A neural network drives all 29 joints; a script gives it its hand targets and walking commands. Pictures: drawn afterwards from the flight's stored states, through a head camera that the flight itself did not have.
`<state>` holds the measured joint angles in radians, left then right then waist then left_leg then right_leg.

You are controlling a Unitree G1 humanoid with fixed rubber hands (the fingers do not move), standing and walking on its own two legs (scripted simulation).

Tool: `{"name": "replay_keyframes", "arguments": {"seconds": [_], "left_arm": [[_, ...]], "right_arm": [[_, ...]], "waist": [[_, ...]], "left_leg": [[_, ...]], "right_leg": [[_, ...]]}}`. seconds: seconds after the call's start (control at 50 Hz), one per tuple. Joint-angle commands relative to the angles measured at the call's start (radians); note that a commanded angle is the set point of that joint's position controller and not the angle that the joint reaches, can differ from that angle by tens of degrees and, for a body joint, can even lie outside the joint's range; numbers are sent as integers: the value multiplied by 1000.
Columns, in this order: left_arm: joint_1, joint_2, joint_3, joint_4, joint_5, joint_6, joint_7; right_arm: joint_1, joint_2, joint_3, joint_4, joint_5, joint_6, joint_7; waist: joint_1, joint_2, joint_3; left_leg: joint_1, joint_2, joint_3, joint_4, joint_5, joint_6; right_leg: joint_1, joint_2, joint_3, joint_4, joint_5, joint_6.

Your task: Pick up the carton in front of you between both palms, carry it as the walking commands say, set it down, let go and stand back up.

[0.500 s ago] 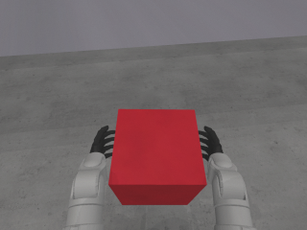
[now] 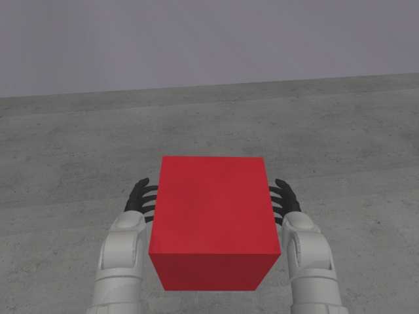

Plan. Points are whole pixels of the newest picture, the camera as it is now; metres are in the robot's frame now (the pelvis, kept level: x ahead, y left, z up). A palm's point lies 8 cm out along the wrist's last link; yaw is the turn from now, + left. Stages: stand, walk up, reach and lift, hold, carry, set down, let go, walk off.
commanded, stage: carry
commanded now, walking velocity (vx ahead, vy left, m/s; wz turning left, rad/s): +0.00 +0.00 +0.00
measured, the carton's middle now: (211, 227) +0.32 +0.00 -0.04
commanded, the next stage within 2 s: hold in 1.34 s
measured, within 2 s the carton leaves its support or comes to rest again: neither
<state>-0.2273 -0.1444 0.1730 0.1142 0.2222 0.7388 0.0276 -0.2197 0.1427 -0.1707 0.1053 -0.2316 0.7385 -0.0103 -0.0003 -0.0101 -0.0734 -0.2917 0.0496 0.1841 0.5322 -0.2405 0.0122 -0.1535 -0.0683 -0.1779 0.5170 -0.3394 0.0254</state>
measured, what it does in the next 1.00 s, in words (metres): shifts its weight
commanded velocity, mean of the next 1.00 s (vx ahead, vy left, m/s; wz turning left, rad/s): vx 0.00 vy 0.00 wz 0.00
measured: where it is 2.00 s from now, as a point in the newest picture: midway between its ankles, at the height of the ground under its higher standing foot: outside the picture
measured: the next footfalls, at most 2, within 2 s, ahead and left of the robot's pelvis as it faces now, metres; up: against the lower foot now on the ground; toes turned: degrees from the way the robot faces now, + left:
none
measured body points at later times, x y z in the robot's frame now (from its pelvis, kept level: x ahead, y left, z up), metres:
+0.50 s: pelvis -0.03 -0.01 -0.01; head -0.04 -0.01 +0.44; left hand +0.27 +0.14 +0.02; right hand +0.27 -0.16 +0.02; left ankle -0.02 +0.10 -0.74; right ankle -0.11 -0.10 -0.74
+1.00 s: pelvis -0.08 +0.00 -0.01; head -0.10 +0.00 +0.44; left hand +0.23 +0.15 +0.03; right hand +0.23 -0.16 +0.03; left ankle -0.03 +0.10 -0.74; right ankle -0.11 -0.10 -0.74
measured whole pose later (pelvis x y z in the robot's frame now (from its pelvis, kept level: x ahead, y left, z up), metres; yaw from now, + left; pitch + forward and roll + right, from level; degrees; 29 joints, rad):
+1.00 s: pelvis -0.08 +0.00 -0.01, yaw +0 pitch +1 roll +0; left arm -0.27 -0.15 0.21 0.20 0.25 0.74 0.02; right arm -0.26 0.15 -0.21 0.20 -0.25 0.74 0.00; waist 0.00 0.00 -0.07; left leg -0.33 0.07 0.18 0.49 -0.18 0.02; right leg -0.21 -0.04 -0.19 0.51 -0.32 -0.02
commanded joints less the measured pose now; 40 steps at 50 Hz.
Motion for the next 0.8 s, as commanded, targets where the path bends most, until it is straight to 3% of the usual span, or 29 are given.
{"name": "replay_keyframes", "arguments": {"seconds": [0.0, 0.06, 0.14, 0.2, 0.36, 0.5, 0.78], "left_arm": [[-421, -847, -583, -70, -240, -28, -211], [-424, -842, -578, -63, -238, -27, -210], [-428, -840, -566, -45, -234, -27, -211], [-430, -844, -553, -30, -229, -29, -213], [-438, -858, -531, 1, -218, -34, -218], [-492, -875, -546, -10, -228, -37, -220], [-528, -903, -508, 64, -213, -36, -238]], "right_arm": [[-422, 837, 583, -63, 237, -32, 192], [-417, 831, 574, -56, 232, -32, 190], [-420, 829, 563, -44, 226, -32, 189], [-434, 831, 560, -38, 224, -33, 190], [-449, 847, 540, -6, 221, -40, 199], [-502, 865, 545, -7, 235, -44, 207], [-527, 890, 498, 65, 210, -39, 222]], "waist": [[6, 12, -334], [6, 17, -327], [6, -20, -312], [6, -34, -304], [4, -16, -311], [3, 18, -256], [-1, 8, -218]], "left_leg": [[224, 98, -73, 14, 736, 21], [215, 100, -75, 22, 717, 21], [157, 84, -65, 17, 566, 10], [160, 87, -66, 14, 531, 8], [158, 110, -80, 23, 450, 17], [138, 122, -103, -32, 342, 17], [107, 122, -120, -89, 206, 17]], "right_leg": [[87, -78, 52, -4, 670, 4], [94, -79, 55, -22, 675, 2], [134, -104, 65, -18, 794, -10], [119, -111, 64, -18, 786, -17], [84, -112, 67, -21, 603, -35], [15, -98, 80, -66, 318, -41], [-53, -98, 105, -117, 142, -54]]}}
